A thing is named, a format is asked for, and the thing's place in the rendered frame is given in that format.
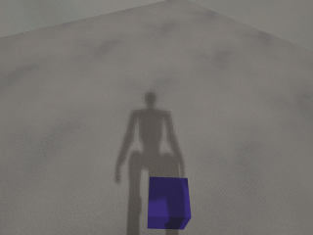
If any carton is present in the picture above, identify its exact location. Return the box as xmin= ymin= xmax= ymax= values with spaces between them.
xmin=147 ymin=176 xmax=192 ymax=230

